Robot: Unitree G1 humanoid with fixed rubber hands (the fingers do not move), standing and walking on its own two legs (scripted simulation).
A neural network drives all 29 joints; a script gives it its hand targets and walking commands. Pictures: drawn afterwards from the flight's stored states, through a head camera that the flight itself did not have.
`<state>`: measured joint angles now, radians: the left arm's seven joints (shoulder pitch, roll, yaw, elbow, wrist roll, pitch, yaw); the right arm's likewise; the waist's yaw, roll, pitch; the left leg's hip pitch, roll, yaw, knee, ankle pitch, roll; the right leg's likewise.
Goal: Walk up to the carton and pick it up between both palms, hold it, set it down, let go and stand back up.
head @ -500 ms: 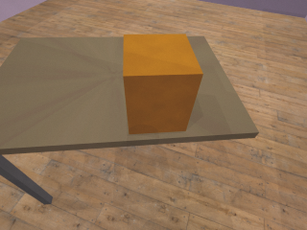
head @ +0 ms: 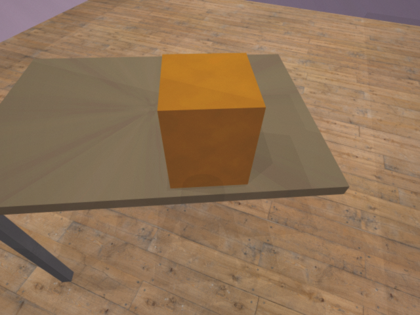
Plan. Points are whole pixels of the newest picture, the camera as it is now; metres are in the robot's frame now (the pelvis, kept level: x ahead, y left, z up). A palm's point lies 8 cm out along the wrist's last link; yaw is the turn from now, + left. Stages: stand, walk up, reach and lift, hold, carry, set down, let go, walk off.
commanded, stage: walk up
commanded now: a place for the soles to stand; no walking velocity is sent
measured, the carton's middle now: (207, 122) +0.54 +0.01 +0.06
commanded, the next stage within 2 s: reach and lift in 1.04 s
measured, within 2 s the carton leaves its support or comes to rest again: neither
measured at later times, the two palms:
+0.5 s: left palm out of the picture +0.00 +0.25 -0.15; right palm out of the picture +0.01 -0.22 -0.14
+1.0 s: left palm out of the picture -0.01 +0.25 -0.15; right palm out of the picture +0.02 -0.22 -0.14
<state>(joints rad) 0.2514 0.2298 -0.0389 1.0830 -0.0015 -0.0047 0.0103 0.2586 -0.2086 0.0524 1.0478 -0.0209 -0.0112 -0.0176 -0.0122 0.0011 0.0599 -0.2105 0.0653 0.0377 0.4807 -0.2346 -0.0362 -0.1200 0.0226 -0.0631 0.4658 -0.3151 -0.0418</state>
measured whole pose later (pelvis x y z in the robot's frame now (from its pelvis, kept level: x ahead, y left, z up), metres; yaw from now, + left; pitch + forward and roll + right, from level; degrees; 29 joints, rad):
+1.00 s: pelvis +0.01 +0.01 +0.00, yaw +3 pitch -2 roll +0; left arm 0.27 0.22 -0.04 1.12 0.01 0.00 0.02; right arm 0.28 -0.19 0.06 1.09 -0.02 -0.01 -0.03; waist -0.01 -0.02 0.04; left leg -0.21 0.03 0.00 0.48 -0.24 -0.02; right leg -0.09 -0.01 -0.11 0.45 -0.33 -0.02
